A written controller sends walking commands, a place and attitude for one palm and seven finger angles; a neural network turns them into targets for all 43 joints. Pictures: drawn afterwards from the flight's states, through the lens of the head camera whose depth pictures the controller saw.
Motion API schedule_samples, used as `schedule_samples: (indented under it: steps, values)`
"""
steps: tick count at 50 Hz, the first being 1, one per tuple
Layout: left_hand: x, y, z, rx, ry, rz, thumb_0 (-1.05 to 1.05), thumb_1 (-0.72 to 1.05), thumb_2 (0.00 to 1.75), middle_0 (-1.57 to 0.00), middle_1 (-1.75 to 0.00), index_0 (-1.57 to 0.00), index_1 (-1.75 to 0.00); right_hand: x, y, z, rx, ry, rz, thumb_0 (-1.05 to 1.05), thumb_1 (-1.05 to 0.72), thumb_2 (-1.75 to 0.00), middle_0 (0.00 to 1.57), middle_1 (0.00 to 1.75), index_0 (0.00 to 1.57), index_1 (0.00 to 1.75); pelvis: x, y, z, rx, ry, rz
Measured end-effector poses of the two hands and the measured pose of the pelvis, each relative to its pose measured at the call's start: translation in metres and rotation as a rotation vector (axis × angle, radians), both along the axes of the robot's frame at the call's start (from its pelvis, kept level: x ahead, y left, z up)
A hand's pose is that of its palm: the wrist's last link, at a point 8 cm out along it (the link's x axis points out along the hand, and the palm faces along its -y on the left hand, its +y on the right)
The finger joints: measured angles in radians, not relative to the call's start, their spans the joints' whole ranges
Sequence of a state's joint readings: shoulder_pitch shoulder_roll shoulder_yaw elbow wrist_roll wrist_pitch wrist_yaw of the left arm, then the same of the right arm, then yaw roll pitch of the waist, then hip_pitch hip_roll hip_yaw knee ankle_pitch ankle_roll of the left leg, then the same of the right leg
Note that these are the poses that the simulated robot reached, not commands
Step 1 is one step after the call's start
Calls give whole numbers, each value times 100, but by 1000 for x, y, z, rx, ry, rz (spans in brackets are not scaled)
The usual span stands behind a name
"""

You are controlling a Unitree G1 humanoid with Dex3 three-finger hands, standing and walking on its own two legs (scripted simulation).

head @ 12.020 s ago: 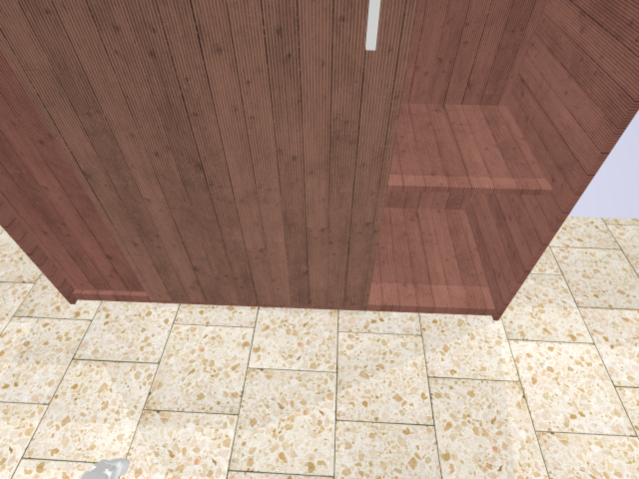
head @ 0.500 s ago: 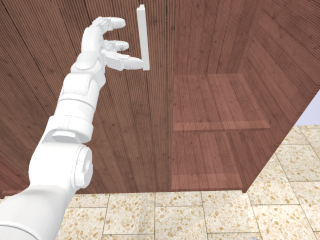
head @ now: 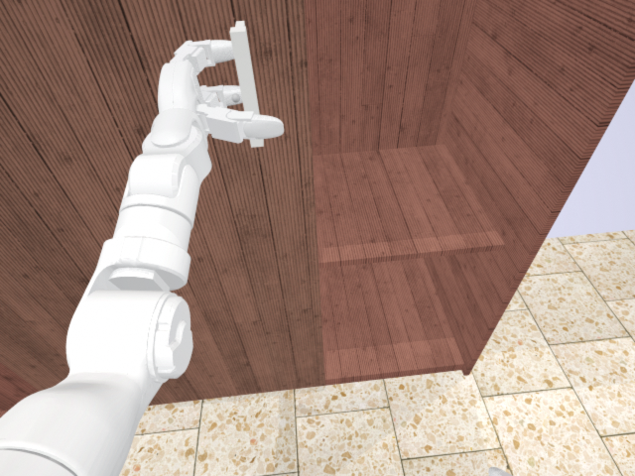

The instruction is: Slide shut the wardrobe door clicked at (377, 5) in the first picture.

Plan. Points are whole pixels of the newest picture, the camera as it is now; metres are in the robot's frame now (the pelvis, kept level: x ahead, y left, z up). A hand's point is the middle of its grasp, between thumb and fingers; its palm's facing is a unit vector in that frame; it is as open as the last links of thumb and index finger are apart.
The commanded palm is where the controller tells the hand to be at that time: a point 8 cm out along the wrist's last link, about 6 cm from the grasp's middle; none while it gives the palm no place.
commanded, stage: slide the fingers in behind the handle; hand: left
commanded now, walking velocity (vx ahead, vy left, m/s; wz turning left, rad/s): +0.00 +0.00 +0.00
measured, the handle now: (249, 86) +0.52 +0.08 +0.27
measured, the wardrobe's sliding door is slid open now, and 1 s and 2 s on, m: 0.46 0.46 0.46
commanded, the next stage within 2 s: move the hooked fingers beside the handle in 0.22 s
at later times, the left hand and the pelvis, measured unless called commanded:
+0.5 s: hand (237, 97) +0.46 +0.08 +0.28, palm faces +0.09 -1.00 +0.01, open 14.0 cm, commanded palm +0.43 +0.14 +0.26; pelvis +0.01 -0.01 +0.00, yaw +1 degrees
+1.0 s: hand (235, 105) +0.45 +0.09 +0.28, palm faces +0.08 -1.00 +0.00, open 14.0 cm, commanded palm +0.42 +0.15 +0.26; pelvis +0.01 +0.00 +0.00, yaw +2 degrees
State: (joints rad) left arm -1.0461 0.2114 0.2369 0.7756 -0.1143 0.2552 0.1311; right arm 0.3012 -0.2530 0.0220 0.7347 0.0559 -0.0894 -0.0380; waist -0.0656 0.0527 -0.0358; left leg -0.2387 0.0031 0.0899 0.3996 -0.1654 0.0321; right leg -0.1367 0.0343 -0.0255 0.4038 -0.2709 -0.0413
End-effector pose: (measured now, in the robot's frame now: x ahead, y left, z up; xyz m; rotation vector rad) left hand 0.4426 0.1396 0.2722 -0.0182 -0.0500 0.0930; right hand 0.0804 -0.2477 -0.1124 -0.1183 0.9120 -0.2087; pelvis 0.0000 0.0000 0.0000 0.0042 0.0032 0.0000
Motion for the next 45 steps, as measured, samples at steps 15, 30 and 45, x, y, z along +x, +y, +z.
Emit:
schedule_samples:
  steps: [15, 30, 45]
  values:
    - [-12, -10, 1, -1, 8, -23, -2, -51, 30, -30, -120, -29, -120, 25, -8, 4, -14, -30, 42, 2, -91, -90, 20, 29, 20, 30, 0, -5, 0, 1, -6, 24]
    - [-12, 3, 3, 22, -7, -3, -2, -50, 30, -30, -120, -30, -120, 46, 1, 7, 16, -57, 59, 1, -91, -90, 20, 30, 20, 30, 8, -7, 0, 4, -9, 21]
    - [-20, -1, 2, 26, 0, -18, -2, -51, 30, -30, -120, -30, -120, 58, 3, 9, 8, -62, 69, 1, -91, -90, 20, 30, 20, 30, 9, -4, 0, 5, -22, 28]
